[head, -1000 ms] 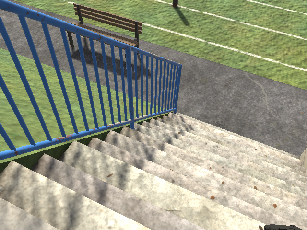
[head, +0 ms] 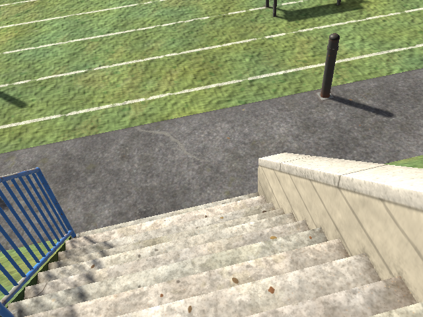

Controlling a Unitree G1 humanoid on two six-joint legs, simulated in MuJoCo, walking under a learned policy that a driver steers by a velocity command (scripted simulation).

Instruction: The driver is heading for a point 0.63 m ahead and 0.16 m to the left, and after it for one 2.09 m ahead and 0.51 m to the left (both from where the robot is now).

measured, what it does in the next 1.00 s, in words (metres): goes down: left foot 0.20 m lower, then right foot 0.19 m lower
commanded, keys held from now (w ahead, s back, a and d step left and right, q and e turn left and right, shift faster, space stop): w+e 0.06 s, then w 0.46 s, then w+q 0.46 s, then q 0.02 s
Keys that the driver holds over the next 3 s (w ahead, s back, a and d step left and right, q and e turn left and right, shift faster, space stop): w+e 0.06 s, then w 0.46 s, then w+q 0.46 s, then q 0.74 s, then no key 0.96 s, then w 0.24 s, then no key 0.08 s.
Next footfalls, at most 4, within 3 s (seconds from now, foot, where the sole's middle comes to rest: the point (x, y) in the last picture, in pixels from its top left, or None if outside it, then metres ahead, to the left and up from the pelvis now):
0.22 left None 0.19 0.18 -0.93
0.72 right None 0.48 -0.11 -1.12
1.26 left None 0.66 0.14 -1.34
1.82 right None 0.76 -0.13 -1.34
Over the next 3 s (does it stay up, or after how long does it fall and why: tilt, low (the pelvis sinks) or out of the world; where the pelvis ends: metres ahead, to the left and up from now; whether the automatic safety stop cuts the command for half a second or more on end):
stays up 0.74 0.05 -0.58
